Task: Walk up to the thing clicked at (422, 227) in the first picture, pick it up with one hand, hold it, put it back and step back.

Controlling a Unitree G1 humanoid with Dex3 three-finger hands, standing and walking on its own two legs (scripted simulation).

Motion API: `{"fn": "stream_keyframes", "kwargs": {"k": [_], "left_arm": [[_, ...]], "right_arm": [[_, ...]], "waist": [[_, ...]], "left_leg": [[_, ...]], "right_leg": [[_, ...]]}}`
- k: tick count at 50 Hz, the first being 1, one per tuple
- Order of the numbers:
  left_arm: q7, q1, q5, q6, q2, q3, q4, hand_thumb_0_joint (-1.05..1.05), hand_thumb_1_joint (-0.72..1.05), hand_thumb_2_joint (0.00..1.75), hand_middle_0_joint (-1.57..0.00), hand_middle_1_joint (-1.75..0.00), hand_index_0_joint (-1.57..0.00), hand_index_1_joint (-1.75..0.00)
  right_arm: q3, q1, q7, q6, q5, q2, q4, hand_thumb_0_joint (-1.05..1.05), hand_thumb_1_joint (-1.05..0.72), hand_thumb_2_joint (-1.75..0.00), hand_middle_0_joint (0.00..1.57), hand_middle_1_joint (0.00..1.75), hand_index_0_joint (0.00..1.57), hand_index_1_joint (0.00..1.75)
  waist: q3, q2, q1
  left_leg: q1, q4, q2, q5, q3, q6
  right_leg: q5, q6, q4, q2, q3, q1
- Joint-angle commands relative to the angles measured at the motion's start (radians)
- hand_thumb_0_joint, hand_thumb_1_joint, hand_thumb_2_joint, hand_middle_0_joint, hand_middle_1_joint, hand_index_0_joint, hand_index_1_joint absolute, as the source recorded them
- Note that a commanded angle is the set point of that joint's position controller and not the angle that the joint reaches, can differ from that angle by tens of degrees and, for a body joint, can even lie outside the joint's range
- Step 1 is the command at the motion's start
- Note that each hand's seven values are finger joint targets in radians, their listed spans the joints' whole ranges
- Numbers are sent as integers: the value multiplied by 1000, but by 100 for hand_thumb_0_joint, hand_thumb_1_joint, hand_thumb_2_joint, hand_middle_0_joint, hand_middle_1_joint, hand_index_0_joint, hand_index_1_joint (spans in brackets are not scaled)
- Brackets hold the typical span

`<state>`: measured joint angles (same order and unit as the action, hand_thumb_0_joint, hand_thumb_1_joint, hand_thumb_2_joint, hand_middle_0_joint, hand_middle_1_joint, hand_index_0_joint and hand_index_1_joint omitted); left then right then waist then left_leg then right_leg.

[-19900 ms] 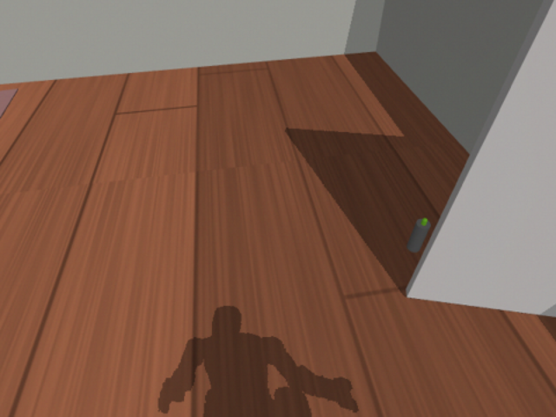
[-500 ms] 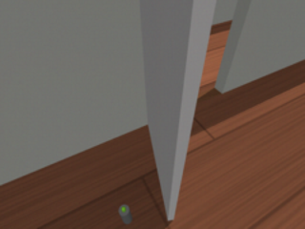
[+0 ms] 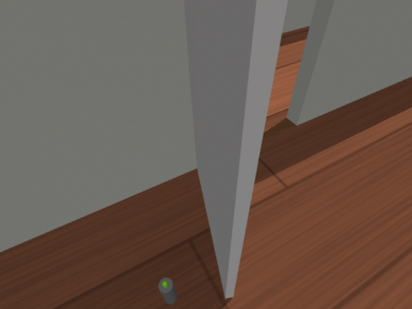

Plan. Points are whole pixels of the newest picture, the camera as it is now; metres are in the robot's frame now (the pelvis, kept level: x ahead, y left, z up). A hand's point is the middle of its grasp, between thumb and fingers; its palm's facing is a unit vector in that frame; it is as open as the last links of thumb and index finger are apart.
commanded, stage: stand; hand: left
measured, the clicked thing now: (167, 290) +0.39 +0.21 -0.69
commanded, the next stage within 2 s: go down in 1.94 s
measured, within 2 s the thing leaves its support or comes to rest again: neither
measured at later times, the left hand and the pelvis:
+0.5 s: hand out of the picture +0.07 +0.25 -0.16, palm faces -0.02 -0.94 -0.33, open 7.4 cm; pelvis +0.00 +0.00 +0.00, yaw +0 degrees
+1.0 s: hand out of the picture +0.08 +0.25 -0.16, palm faces -0.02 -0.94 -0.34, open 7.4 cm; pelvis +0.00 +0.00 +0.00, yaw +0 degrees
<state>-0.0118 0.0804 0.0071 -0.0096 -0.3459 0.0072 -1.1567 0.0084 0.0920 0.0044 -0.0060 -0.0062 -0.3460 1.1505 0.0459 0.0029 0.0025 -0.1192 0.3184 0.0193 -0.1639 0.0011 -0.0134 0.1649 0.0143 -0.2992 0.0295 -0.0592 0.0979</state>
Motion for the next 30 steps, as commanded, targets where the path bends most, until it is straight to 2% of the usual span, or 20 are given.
{"fn": "stream_keyframes", "kwargs": {"k": [1,14,24,30], "left_arm": [[16,-37,1,-20,-212,38,57,0,90,90,-20,-30,-20,-30],[17,-27,0,-20,-220,37,65,0,90,90,-20,-30,-20,-30],[19,-9,3,-24,-219,36,65,0,90,90,-20,-30,-20,-30],[20,-13,2,-21,-216,35,68,0,90,90,-20,-30,-20,-30]], "right_arm": [[-40,-54,-11,-24,-1,-220,-63,0,-90,-90,20,30,20,30],[-37,-36,-10,-25,-3,-217,-63,0,-90,-90,20,30,20,30],[-36,-38,-11,-24,0,-218,-69,0,-90,-90,20,30,20,30],[-37,-39,-12,-22,-1,-218,-69,0,-90,-90,20,30,20,30]], "waist": [[-66,-1,-3],[-74,-2,-1],[-89,-3,-2],[-60,6,-2]], "left_leg": [[-2,-47,117,113,-92,27],[0,-51,117,123,-92,24],[31,-33,122,184,-87,30],[9,-50,120,139,-92,25]], "right_leg": [[-63,-23,52,116,102,-9],[-72,-25,46,119,105,-14],[-146,-23,41,122,100,-19],[-91,-25,47,116,99,-11]]}}
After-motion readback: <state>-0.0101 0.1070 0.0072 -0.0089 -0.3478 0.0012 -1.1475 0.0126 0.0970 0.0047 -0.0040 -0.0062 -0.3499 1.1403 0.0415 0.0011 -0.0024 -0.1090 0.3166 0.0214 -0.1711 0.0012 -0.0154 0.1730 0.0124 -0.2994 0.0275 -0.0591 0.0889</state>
